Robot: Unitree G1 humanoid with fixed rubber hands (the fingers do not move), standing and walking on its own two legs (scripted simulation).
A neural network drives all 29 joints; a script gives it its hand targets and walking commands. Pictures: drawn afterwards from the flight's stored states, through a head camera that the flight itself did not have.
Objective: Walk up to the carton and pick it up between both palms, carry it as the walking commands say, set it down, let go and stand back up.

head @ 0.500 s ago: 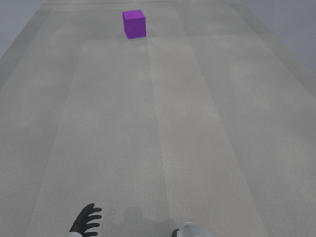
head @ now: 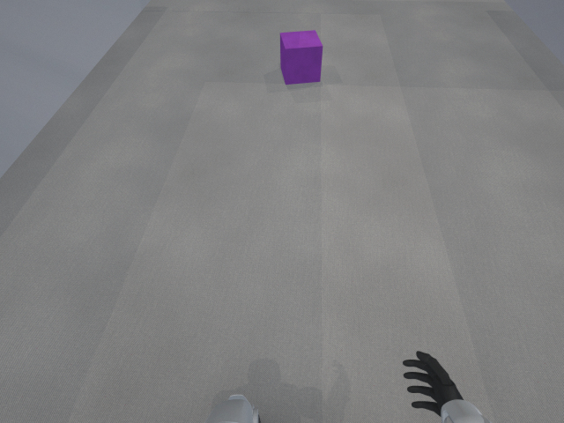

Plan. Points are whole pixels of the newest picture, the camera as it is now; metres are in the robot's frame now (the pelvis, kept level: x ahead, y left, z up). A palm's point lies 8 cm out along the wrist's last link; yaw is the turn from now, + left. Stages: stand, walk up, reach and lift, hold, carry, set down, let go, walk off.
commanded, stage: walk up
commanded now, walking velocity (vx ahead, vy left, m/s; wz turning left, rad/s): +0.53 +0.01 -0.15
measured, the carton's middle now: (300, 57) +2.39 +0.13 -0.66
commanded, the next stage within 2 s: none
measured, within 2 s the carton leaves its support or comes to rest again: neither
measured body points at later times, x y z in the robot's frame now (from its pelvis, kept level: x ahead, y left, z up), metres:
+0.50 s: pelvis +0.26 +0.01 +0.00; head +0.29 +0.01 +0.45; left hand +0.47 +0.21 -0.12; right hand +0.10 -0.21 -0.14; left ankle +0.15 +0.12 -0.74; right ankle +0.39 -0.12 -0.71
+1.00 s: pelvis +0.50 -0.04 +0.00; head +0.53 -0.06 +0.45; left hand +0.39 +0.18 -0.13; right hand +0.66 -0.27 -0.13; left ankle +0.64 +0.09 -0.70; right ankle +0.40 -0.11 -0.74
